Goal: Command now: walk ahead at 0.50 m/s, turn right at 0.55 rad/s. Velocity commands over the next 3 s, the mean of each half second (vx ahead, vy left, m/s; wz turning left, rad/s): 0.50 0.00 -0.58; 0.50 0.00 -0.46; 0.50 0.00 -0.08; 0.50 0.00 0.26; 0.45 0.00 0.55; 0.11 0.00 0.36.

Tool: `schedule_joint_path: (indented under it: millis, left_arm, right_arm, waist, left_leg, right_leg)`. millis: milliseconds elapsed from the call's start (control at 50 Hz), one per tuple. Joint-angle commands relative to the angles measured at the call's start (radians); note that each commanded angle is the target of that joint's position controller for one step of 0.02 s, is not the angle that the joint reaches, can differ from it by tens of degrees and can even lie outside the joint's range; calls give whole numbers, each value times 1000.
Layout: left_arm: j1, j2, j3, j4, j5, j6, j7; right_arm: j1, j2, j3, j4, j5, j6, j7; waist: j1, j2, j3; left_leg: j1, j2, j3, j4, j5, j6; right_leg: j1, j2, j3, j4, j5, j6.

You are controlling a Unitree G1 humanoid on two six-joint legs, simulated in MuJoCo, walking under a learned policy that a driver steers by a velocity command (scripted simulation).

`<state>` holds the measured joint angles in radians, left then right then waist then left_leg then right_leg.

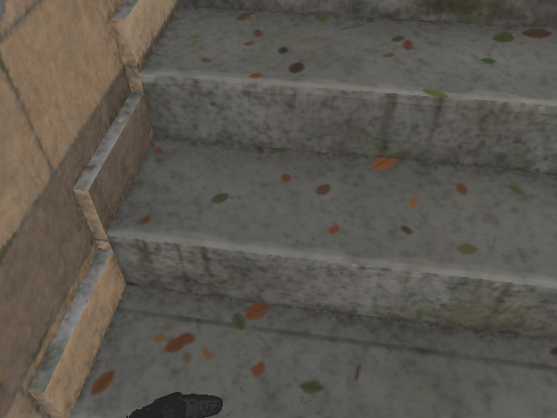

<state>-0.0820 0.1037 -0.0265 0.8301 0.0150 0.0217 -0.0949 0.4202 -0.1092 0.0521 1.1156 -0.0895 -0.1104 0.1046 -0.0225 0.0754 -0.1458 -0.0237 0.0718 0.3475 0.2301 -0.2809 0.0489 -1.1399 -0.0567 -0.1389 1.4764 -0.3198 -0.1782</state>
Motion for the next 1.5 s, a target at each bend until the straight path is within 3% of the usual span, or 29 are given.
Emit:
schedule_joint_path:
  millis: [20, 60, 100, 140, 220, 260, 280, 360, 420, 440, 480, 500, 520, 540, 580, 640, 740, 980, 1040, 1100, 1140, 1160, 1200, 1220, 1300, 1320, 1340, 1420, 1500]
  left_arm:
    - [106, 45, 15, -55, 7, -39, 17]
    - [325, 150, 41, -3, -27, -46, 66]
    - [642, 293, 92, 119, 50, -36, 77]
    - [602, 241, 101, 188, 31, -69, 74]
    - [301, 9, 20, 222, 13, -101, 46]
    - [259, 57, 24, 173, 38, -121, 57]
    - [368, 96, 30, 206, 57, -126, 63]
    - [604, 143, 30, 307, 114, -123, 62]
    - [451, 209, 51, 178, 11, -97, 14]
    - [399, 309, 75, 139, 7, -97, 3]
    - [356, 389, 124, 99, -29, -145, -23]
    - [445, 231, 100, 115, -9, -152, -15]
    - [582, 2, 38, 118, 64, -140, -37]
    - [475, 79, 75, 153, 44, -117, -34]
    - [381, 68, 64, 132, 6, -106, -28]
    - [333, 89, 57, 99, 36, -67, -8]
    - [285, 87, 20, 57, 5, -32, -25]
    - [-264, 62, -51, -200, 20, -22, 4]
    - [-366, 20, -64, -246, 26, 30, -36]
    - [-236, 61, -31, -217, 24, -16, -30]
    - [-33, 110, -10, -197, 11, -15, -7]
    - [104, 133, -2, -150, -8, -6, -3]
    - [506, 289, 55, 48, 34, 7, 39]
    - [663, 371, 117, 118, 53, -12, 47]
    - [355, 128, 63, 183, 30, -76, 22]
    - [298, 79, 47, 187, 66, -71, 24]
    - [305, 4, 53, 245, 9, -98, 75]
    - [406, 98, 43, 293, 31, -171, 86]
    - [521, 159, 48, 321, 3, -177, 95]
  right_arm:
    - [-9, -291, -70, -41, 28, -29, -6]
    - [27, -236, -68, -73, -27, -39, -9]
    - [-145, -189, -82, -153, 24, 2, 37]
    - [-186, -130, -70, -161, 39, 11, 31]
    - [-290, -60, -30, -218, 1, 27, -15]
    - [-339, -126, -39, -251, 22, 35, -35]
    - [-396, -88, -26, -297, 42, 35, -34]
    - [-604, -118, -3, -419, 42, 32, -71]
    - [-780, -85, 20, -526, 63, 49, -63]
    - [-624, -62, 25, -504, 81, 43, -37]
    - [-349, -275, -65, -419, 94, 34, -45]
    - [-137, -334, -95, -359, 65, 38, -67]
    - [66, -384, -107, -291, 43, 45, -82]
    - [149, -340, -96, -282, 26, 46, -88]
    - [-19, -284, -91, -235, 60, 26, -102]
    - [-172, 43, -14, -168, 73, 28, -88]
    - [-209, -55, -29, -149, 10, -16, -69]
    - [386, -38, 32, 83, -79, 2, -53]
    - [291, -88, 8, 31, 32, -1, -9]
    - [280, -151, -10, 21, 16, -20, 7]
    - [331, -172, -37, 40, 19, -54, 24]
    - [374, -192, -57, 31, 14, -62, 21]
    - [150, -151, -87, -66, 24, -45, 61]
    - [155, -153, -113, -62, 45, -21, 68]
    - [-62, 16, -56, -152, 76, -20, 20]
    - [-76, 14, -45, -176, 66, 3, 6]
    - [-168, 87, -41, -293, 90, 18, -88]
    - [-187, 18, -42, -294, 102, 64, -162]
    - [-462, -30, -25, -465, 100, 51, -143]
  waist:
    - [122, 134, -13]
    - [148, 1, -212]
    - [230, -296, -121]
    - [169, -237, 12]
    - [-56, -51, 37]
    - [-47, -25, 29]
    - [-12, -183, 50]
    - [53, -54, 36]
    - [30, -160, 114]
    - [-57, -255, 112]
    - [-170, -150, -18]
    - [-160, -13, -282]
    - [-121, 265, -401]
    - [-220, 235, -162]
    - [-111, 158, 79]
    - [30, -45, 95]
    - [62, -74, 94]
    - [-132, -19, 229]
    - [-70, 84, 192]
    - [13, 143, 159]
    - [108, 203, -68]
    - [141, 119, -191]
    - [237, -175, -191]
    - [224, -220, -217]
    - [26, -67, 8]
    - [-20, -26, 5]
    - [-88, -63, 71]
    - [-49, -117, 194]
    - [-1, -82, 257]
  left_leg:
    - [225, 289, -62, 233, 1721, 203]
    - [-211, 192, -130, 558, 1529, 138]
    - [-784, -95, -356, 1288, 228, 47]
    - [-1068, -125, -542, 1750, 255, 95]
    - [-1159, -67, -502, 1813, 165, 177]
    - [-1027, -44, -397, 1605, 51, 125]
    - [-1045, -64, -364, 1838, -112, 119]
    - [-1433, -18, -452, 1711, -167, 98]
    - [-668, -6, -306, 1175, -252, 28]
    - [-515, -63, -272, 1276, -121, -11]
    - [-441, -143, -296, 928, -40, 19]
    - [-98, -55, -585, 740, 183, 160]
    - [195, 278, -1258, 360, -22, 367]
    - [-34, 290, -1472, 214, -453, 330]
    - [-301, 271, -1105, 232, -520, 255]
    - [-441, 245, -827, 226, -275, 198]
    - [-453, 181, -450, 55, -160, 173]
    - [-5, 228, -362, -122, -33, 193]
    - [-264, 244, -217, -277, 253, 224]
    - [130, 260, -167, -117, 1228, 183]
    - [-21, 217, -183, 83, 1643, 81]
    - [-273, 166, -253, 253, 1418, 37]
    - [-704, -38, -362, 755, 290, -17]
    - [-649, -84, -542, 1317, 229, -10]
    - [-986, -91, -619, 1870, 256, 167]
    - [-1037, -60, -606, 1850, 269, 190]
    - [-984, -61, -539, 1793, 78, 114]
    - [-1073, -112, -423, 1899, 39, 62]
    - [-1220, -69, -343, 1669, -72, 77]
  right_leg:
    - [221, 133, -24, -332, -70, 14]
    - [808, 113, 285, -373, 197, -98]
    - [1045, -49, 873, -974, 9, -191]
    - [922, -69, 816, -991, -170, -137]
    - [674, -10, 520, -973, 163, -96]
    - [558, 18, 400, -1063, 223, -68]
    - [563, -3, 424, -1084, 275, -66]
    - [961, -82, 553, -1033, 105, -8]
    - [352, -74, 543, -1411, -34, -64]
    - [362, -143, 537, -1407, 489, -100]
    - [753, -102, 422, -1045, 1288, -19]
    - [708, 1, 429, -683, 1104, 34]
    - [318, 204, 388, -346, 193, 50]
    - [141, 181, 460, 184, 199, 66]
    - [-1, 80, 309, 396, 373, 16]
    - [18, 43, 305, 444, 333, -58]
    - [-50, -38, 213, 357, 224, -30]
    - [-507, -182, 83, 297, 343, -86]
    - [83, -97, -67, 52, 46, -22]
    - [205, 27, -99, -215, -114, -35]
    - [768, 38, -28, -211, 324, -100]
    - [1092, -1, 129, -295, 334, -118]
    - [1369, -175, 647, -860, 284, -184]
    - [1195, -264, 817, -978, 351, -180]
    - [792, -249, 583, -962, 246, -77]
    - [758, -238, 503, -1000, 177, -67]
    - [752, -209, 346, -1071, 18, 34]
    - [672, -191, 199, -1214, 271, -15]
    - [794, -128, 163, -1355, -72, 19]
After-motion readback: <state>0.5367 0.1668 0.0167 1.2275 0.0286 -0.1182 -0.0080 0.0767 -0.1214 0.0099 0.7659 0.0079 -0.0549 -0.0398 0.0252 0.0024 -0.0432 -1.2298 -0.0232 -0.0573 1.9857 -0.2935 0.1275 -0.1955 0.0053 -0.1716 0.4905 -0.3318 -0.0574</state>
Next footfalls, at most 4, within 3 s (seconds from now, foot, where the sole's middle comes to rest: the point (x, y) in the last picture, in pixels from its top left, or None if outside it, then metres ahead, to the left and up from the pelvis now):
0.02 right None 0.17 -0.11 -0.62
0.48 left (233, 380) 0.49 0.12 -0.46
1.12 right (462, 240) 0.67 -0.32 -0.29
1.66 left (430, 70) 0.98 -0.29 -0.13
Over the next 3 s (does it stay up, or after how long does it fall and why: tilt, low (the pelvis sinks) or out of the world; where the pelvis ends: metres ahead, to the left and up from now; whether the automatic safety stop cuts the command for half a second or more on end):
stays up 1.44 -0.48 0.92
